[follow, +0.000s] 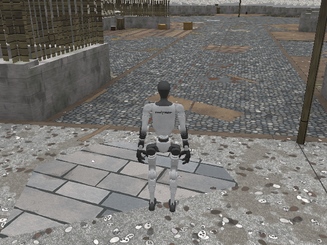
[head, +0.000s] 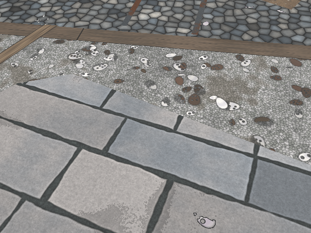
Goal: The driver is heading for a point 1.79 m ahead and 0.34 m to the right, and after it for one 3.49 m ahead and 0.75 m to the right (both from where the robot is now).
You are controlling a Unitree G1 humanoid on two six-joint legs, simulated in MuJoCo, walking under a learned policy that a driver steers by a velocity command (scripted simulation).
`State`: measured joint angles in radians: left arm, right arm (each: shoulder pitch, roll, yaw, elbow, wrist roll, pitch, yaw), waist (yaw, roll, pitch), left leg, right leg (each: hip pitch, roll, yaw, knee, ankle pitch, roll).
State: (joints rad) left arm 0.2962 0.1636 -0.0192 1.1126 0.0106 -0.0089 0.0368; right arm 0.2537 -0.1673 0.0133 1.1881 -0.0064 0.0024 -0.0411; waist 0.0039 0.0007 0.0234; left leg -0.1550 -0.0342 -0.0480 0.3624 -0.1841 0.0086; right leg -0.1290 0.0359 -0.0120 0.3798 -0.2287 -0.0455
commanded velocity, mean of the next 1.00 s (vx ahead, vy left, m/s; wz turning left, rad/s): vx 0.32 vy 0.00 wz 0.00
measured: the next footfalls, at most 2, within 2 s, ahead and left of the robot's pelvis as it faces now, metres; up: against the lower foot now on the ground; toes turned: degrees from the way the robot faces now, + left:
left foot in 0.44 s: +0.12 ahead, +0.12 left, +0.00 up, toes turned +3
right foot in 0.92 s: +0.47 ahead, -0.03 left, +0.00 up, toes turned -4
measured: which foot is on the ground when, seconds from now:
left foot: down 0.00-0.20, up 0.22-0.42, down 0.44-0.90, up 0.92-1.00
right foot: down 0.00-0.44, up 0.46-0.90, down 0.92-1.00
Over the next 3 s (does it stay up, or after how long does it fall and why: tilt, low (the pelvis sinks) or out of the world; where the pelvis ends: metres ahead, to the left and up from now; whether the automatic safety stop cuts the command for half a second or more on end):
stays up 1.41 -0.13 -0.01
